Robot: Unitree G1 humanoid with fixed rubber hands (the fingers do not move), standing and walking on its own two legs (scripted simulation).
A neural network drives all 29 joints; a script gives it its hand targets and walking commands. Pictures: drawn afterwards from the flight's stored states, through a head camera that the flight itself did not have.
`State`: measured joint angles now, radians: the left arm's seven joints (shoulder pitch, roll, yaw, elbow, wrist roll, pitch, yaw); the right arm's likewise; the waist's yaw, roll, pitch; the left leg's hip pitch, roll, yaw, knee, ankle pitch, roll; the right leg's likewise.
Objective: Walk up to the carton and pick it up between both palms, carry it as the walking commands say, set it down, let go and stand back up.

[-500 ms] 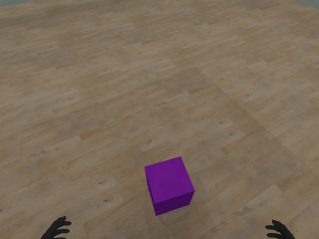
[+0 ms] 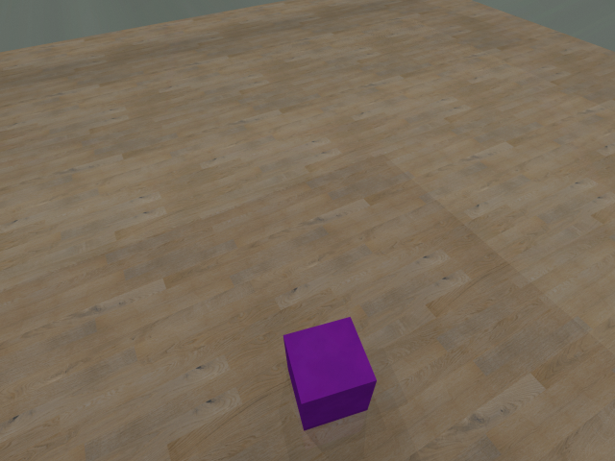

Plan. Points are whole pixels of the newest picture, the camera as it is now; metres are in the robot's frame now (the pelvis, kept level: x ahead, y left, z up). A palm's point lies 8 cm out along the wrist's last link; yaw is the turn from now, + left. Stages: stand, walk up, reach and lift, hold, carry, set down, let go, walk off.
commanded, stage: walk up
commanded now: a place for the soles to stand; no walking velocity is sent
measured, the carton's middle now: (327, 374) +0.49 -0.01 -0.65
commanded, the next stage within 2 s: none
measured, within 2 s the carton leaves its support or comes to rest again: neither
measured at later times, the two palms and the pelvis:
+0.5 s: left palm out of the picture +0.11 +0.29 -0.12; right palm out of the picture +0.03 -0.40 -0.08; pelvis +0.02 -0.05 -0.01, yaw +3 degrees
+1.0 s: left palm out of the picture +0.08 +0.16 -0.14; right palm (613, 401) +0.25 -0.44 -0.12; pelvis +0.09 -0.16 -0.03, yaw +14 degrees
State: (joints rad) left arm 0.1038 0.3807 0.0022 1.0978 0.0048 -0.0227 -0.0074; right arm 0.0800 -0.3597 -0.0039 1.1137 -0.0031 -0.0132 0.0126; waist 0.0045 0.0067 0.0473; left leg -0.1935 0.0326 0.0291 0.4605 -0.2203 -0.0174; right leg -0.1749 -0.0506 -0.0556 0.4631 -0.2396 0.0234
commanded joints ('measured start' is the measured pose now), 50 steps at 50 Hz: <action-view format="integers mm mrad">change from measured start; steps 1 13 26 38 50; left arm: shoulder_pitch -52 -123 21 83 102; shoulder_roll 194 307 264 247 291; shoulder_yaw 32 122 177 123 112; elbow -54 -144 -332 -352 -252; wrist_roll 2 80 70 13 15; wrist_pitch -15 27 93 52 -35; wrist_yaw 10 -27 -107 -26 7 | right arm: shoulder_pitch -84 205 218 373 144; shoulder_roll -216 -308 -413 -304 -216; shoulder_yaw -41 -97 -159 -119 -78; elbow -49 -13 -252 -242 -278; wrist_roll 0 9 -47 -26 -1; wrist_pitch -16 -36 -70 -81 -56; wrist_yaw -4 -52 -113 -67 -38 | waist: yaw -11 -62 1 -54 9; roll -12 -201 89 14 -70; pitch -42 -22 -58 -22 -5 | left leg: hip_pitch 47 64 -240 10 -154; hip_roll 88 161 151 28 -10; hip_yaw -111 -241 -220 -176 -77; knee -123 -164 52 114 310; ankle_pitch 17 -82 -53 -206 91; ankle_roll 37 108 193 99 73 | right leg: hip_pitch -35 -124 -117 -406 -102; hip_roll -92 -14 -5 -193 -250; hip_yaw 106 6 28 136 252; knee -176 38 309 341 65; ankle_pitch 27 -156 -177 -49 233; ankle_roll -40 -72 -17 -129 -189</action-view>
